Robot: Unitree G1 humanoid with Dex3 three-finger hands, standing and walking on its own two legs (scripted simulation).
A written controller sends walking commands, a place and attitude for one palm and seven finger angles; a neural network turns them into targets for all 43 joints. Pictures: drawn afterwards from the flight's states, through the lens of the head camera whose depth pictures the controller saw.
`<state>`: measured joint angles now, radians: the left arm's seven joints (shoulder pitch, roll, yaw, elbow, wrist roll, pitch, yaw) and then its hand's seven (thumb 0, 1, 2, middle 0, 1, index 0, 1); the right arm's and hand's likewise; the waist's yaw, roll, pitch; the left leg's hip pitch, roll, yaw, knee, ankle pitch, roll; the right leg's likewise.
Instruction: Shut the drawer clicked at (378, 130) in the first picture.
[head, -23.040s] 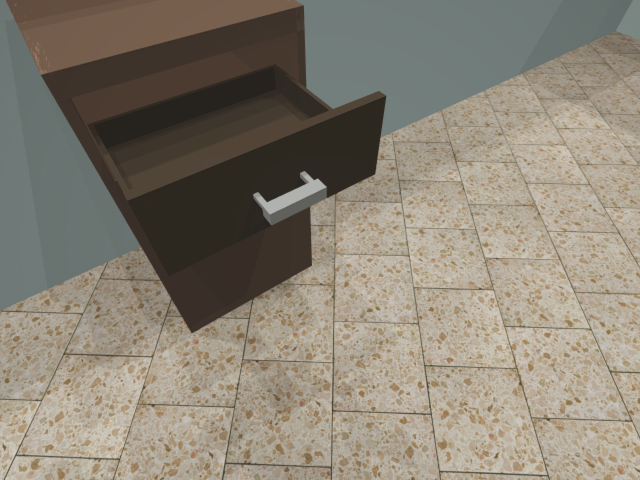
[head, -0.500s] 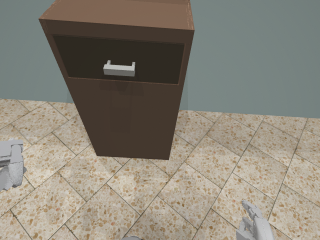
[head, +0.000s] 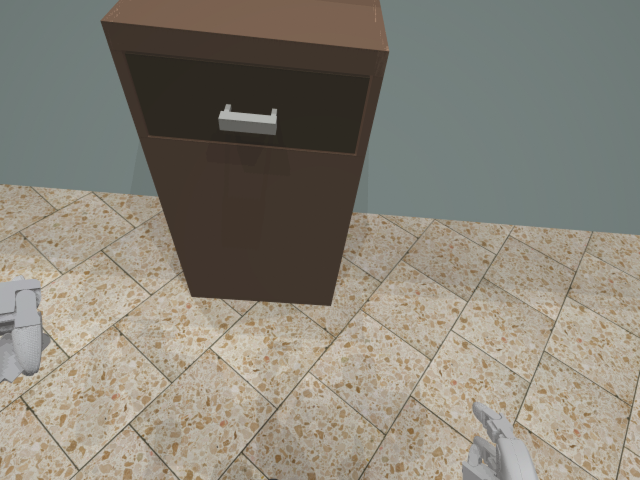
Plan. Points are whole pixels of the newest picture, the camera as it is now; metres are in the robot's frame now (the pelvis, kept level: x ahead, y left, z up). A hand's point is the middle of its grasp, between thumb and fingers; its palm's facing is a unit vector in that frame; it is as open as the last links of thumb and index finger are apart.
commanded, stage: step back with the hand held close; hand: left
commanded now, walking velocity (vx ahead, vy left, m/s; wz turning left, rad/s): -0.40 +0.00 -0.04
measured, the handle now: (249, 116) +0.74 +0.19 +0.01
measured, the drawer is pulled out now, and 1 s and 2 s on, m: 0.00 0.00 0.00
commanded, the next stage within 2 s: stop stepping back and stand still in 0.06 s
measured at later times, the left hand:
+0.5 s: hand (25, 478) +0.11 +0.22 +0.16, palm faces +0.32 -0.85 -0.43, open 3.2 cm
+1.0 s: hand out of the picture +0.07 +0.21 +0.17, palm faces +0.32 -0.83 -0.46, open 3.3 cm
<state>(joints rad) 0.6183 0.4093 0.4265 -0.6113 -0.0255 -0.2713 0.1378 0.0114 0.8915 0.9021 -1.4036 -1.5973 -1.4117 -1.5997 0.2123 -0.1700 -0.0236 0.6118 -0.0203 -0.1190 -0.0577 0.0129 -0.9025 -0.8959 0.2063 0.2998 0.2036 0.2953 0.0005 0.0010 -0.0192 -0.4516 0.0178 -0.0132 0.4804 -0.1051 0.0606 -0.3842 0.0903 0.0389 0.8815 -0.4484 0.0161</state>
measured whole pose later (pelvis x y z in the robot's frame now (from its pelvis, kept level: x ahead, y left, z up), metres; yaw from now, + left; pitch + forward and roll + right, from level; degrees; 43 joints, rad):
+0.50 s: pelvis -0.10 -0.01 +0.00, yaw -4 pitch +0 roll +0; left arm 0.62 0.38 0.37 -0.52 -0.04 -0.20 0.14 0.01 0.89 0.90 -1.40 -1.60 -1.41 -1.60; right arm 0.28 -0.24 -0.02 0.66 0.01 -0.12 -0.10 0.01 -0.90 -0.90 0.20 0.30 0.20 0.29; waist -0.03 -0.03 -0.05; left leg -0.32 -0.03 0.02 0.47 -0.15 0.04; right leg -0.15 -0.02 0.00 0.50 -0.35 0.02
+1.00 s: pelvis -0.13 -0.02 +0.00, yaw -2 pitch +0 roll -1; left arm 0.62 0.38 0.36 -0.55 -0.02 -0.22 0.13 0.01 0.89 0.90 -1.40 -1.60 -1.41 -1.60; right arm 0.23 -0.16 0.03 0.62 -0.01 -0.15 -0.07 0.01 -0.90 -0.90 0.21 0.30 0.20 0.30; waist -0.01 0.01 -0.01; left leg -0.33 -0.02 -0.04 0.43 -0.10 0.02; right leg -0.14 0.03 0.00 0.42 -0.27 -0.01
